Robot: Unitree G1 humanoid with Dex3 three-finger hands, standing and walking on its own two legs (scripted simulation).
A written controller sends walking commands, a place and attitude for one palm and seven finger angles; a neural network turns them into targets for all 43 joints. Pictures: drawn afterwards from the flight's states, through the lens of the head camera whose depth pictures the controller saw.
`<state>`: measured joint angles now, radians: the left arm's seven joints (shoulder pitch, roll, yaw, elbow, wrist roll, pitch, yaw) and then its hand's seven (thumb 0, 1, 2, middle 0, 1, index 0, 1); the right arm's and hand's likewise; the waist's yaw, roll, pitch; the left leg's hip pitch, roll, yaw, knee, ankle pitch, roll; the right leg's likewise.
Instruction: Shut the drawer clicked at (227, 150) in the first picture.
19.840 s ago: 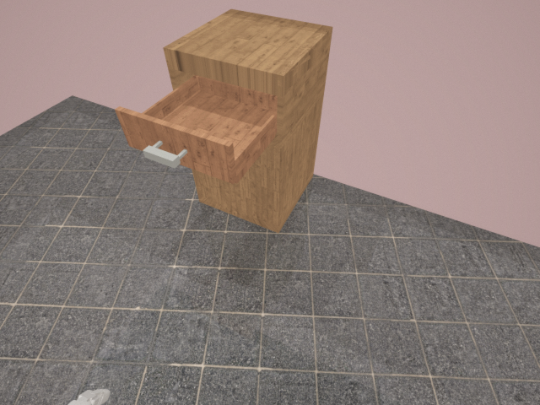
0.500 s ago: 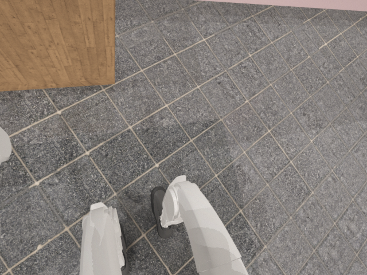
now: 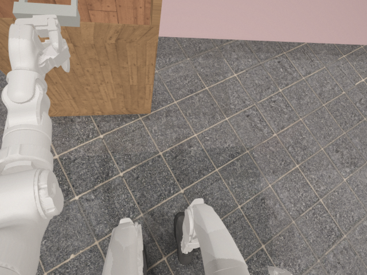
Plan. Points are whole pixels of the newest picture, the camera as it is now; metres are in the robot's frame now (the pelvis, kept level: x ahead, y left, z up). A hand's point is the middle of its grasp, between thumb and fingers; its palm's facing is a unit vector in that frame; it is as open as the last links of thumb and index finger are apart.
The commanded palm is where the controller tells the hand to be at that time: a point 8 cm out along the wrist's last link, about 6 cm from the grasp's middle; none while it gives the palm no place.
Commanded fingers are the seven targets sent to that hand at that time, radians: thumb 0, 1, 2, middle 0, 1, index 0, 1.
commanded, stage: draw the hand back to the body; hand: left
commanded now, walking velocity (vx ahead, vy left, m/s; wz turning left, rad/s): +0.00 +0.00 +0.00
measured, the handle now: (49, 5) +0.66 +0.21 +0.01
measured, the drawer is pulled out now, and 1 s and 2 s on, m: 0.00 0.00 0.00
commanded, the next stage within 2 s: step back with the hand held close in 1.32 s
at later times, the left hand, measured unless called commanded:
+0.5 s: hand (11, 98) +0.39 +0.19 +0.15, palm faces +0.02 -0.99 -0.14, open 3.3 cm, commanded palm +0.35 +0.24 +0.17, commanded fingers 0.00 0.90 0.90 -1.40 -1.60 -1.40 -1.60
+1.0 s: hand out of the picture +0.26 +0.22 +0.27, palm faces +0.36 -0.86 -0.36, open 3.3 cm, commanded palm +0.21 +0.27 +0.30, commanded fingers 0.00 0.90 0.90 -1.40 -1.60 -1.40 -1.60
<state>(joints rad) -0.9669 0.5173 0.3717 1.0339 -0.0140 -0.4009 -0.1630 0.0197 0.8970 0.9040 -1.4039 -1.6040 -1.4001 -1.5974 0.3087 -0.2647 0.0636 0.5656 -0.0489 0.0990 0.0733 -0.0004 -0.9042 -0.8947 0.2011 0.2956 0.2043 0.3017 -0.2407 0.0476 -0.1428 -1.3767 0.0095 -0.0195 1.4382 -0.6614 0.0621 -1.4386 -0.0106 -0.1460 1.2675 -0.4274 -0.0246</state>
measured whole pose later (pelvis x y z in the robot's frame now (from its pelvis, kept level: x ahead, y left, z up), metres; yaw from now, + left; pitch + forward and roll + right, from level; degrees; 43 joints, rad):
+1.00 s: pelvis +0.06 -0.02 +0.15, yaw +4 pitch -1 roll -1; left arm 0.39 0.32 0.18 -0.28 -0.06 -0.05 0.09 0.02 0.89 0.90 -1.40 -1.60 -1.40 -1.60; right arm 0.20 -0.23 0.06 0.57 0.02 -0.06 -0.06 0.01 -0.90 -0.90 0.20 0.30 0.20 0.30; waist 0.05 0.08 -0.02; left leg -0.07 -0.02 0.00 0.44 -0.35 0.03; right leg -0.19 0.01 -0.10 0.43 -0.22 -0.03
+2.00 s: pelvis -0.01 +0.00 +0.14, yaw +2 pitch +0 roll +1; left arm 0.60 0.37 0.37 -0.51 -0.01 -0.23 0.13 0.01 0.89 0.90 -1.41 -1.60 -1.41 -1.60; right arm 0.21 -0.23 0.00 0.56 0.01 -0.05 -0.08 0.01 -0.90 -0.90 0.20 0.30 0.20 0.30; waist 0.01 0.02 0.00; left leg -0.25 -0.07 0.05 0.54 -0.29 0.07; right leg -0.38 -0.04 -0.05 0.52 -0.14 0.00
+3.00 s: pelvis -0.11 -0.04 +0.15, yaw +4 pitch +5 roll -2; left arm 0.61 0.40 0.42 -0.61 -0.02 -0.30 0.14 0.01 0.89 0.90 -1.41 -1.60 -1.41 -1.60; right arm 0.19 -0.16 0.01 0.64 -0.04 -0.14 -0.06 0.01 -0.90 -0.90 0.20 0.30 0.20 0.30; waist 0.03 -0.03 -0.02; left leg -0.47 0.04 0.02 0.49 -0.11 0.02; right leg -0.23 0.04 0.02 0.56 -0.35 0.01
